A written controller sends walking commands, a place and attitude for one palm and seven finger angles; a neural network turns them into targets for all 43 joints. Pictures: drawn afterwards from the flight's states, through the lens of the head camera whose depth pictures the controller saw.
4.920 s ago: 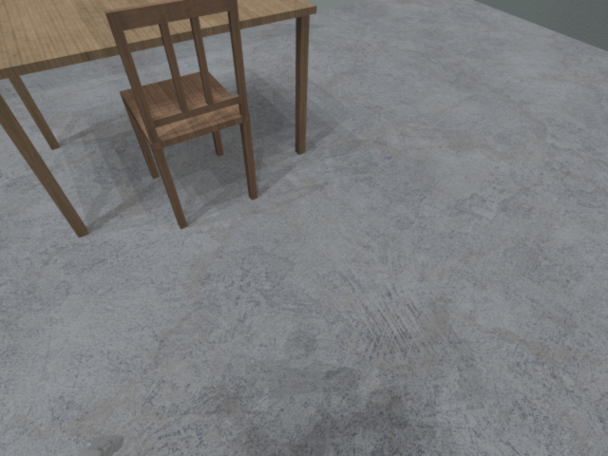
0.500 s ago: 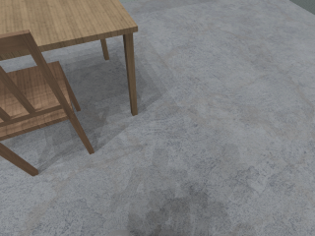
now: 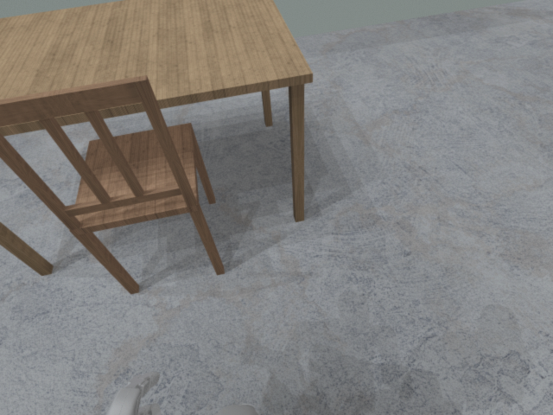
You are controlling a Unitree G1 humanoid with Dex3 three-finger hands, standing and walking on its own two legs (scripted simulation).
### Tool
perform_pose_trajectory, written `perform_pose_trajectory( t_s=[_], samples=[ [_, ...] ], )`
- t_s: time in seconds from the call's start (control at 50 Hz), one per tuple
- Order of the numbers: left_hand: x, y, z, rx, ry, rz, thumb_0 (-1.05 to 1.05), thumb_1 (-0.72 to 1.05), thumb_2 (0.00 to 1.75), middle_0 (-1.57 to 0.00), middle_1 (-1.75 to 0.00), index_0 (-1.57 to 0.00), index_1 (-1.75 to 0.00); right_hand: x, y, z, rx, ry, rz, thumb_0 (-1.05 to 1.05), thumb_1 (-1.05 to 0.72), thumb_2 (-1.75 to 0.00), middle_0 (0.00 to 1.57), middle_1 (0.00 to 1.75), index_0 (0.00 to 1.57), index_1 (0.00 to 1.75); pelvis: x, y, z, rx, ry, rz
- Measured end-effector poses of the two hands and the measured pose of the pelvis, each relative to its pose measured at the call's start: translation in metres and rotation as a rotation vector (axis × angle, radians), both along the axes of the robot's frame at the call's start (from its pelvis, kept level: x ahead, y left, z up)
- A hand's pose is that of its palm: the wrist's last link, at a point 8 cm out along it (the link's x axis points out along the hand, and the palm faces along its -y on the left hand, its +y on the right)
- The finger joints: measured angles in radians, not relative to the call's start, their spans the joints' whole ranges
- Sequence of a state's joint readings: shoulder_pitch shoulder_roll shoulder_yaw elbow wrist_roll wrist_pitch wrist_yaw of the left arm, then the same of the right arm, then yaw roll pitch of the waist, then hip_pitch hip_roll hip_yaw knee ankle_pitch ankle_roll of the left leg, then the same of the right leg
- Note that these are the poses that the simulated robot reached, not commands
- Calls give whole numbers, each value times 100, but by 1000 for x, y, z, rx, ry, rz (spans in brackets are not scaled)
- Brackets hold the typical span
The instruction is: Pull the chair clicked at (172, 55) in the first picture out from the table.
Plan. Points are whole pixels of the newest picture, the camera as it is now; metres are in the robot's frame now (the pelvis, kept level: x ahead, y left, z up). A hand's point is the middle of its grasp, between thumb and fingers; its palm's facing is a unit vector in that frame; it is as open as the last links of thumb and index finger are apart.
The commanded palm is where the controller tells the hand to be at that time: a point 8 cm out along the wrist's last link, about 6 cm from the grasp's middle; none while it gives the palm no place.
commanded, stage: turn to face it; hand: left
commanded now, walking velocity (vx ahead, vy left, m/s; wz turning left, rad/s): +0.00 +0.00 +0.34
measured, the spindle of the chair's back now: (79, 164) +0.67 +0.52 -0.08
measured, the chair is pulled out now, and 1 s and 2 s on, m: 0.00 0.00 0.00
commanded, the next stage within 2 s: take the last steps up to it in 0.16 s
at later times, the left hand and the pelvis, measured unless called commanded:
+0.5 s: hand out of the picture -0.07 +0.24 -0.18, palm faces +0.24 -0.95 -0.20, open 7.4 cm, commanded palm none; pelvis -0.01 +0.04 +0.00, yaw +10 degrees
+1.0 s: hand (157, 367) +0.22 +0.24 -0.16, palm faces +0.12 -0.98 -0.18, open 7.4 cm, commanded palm none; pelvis +0.13 +0.05 -0.01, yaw +10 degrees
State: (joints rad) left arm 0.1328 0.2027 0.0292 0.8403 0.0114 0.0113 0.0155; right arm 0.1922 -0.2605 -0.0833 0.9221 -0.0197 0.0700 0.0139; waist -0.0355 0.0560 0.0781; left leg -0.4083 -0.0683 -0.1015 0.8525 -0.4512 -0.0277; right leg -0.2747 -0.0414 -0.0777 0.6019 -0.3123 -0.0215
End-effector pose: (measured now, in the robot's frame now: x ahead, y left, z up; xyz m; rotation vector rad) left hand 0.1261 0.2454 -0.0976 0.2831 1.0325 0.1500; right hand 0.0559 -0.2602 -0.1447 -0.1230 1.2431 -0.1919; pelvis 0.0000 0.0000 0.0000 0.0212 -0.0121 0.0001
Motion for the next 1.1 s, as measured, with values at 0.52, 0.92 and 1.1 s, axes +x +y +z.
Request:
perform_pose_trajectory(
  t_s=[0.52, 0.92, 1.1],
  samples=[
    [-213, 41, -48, -155, 380, 357, 0, 91, 90, -20, -30, -20, -30, 48, 85, 36, -60, -59, 295, 0, -91, -89, 20, 30, 20, 30, -11, 45, 7, -40, -17, 170],
    [11, 53, -35, -150, 157, 197, 0, 91, 90, -20, -30, -19, -30, -55, 108, 18, 23, 390, 75, 0, -91, -89, 20, 30, 20, 30, 89, 63, 5, -11, -4, 187],
    [116, 29, -32, -128, -5, 192, 0, 91, 90, -20, -30, -20, -30, 19, 85, -2, 62, 435, 68, 0, -91, -89, 20, 30, 20, 30, 165, 39, -9, -14, -32, 198]
  ],
)
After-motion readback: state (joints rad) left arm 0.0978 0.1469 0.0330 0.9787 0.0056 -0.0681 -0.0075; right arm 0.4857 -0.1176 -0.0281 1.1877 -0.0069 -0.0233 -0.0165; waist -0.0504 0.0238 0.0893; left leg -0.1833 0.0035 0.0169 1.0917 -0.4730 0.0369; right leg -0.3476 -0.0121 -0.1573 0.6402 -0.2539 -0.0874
